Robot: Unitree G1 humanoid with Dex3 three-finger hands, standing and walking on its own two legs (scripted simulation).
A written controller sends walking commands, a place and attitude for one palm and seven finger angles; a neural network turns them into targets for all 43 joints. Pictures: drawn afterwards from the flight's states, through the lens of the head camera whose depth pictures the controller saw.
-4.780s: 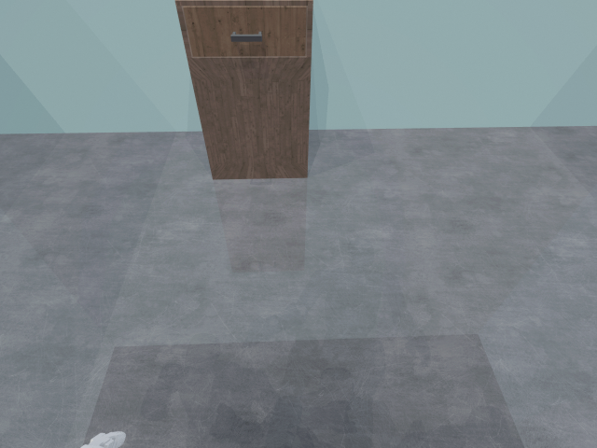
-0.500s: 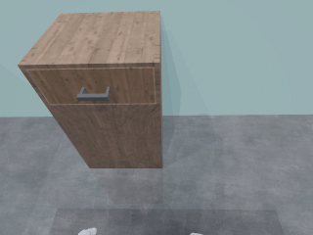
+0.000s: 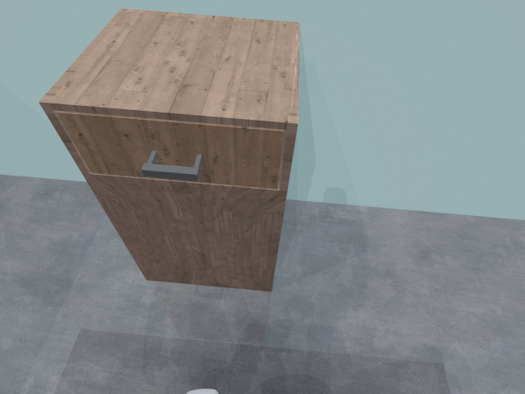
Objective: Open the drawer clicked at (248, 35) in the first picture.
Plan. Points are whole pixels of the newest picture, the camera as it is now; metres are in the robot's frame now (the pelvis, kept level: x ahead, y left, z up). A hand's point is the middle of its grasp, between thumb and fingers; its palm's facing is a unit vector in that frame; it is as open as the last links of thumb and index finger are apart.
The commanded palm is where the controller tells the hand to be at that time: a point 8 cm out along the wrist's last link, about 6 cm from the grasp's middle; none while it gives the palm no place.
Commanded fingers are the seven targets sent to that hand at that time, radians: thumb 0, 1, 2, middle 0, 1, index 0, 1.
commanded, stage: come to a stop and stand still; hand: left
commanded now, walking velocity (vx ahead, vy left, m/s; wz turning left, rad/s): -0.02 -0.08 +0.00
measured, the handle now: (173, 164) +0.54 +0.25 -0.03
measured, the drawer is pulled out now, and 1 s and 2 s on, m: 0.00 0.00 0.00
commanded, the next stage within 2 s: look again from close up in 0.78 s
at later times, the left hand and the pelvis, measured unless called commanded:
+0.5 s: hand out of the picture -0.01 +0.11 -0.17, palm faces +0.06 -0.97 -0.23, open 7.2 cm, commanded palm none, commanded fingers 0.00 0.90 0.90 -0.20 -0.30 -0.20 -0.30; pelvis -0.04 -0.08 +0.00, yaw +1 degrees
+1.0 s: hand out of the picture -0.07 +0.11 -0.17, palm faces +0.02 -0.99 -0.17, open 7.3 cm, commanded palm none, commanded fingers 0.00 0.90 0.90 -0.20 -0.30 -0.20 -0.30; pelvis -0.06 -0.05 +0.01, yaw -1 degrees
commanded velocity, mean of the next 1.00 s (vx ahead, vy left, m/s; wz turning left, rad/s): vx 0.00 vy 0.00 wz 0.00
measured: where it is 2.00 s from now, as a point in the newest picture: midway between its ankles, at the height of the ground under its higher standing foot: outside the picture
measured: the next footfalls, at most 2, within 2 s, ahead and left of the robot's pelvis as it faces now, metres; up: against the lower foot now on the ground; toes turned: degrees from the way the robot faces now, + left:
right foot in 0.18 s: -0.02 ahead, -0.14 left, +0.00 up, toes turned -4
left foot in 0.44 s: -0.03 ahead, +0.07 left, +0.00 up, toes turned +2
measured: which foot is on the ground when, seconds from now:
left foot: down 0.00-0.18, up 0.20-0.42, down 0.44-1.00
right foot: up 0.00-0.16, down 0.18-1.00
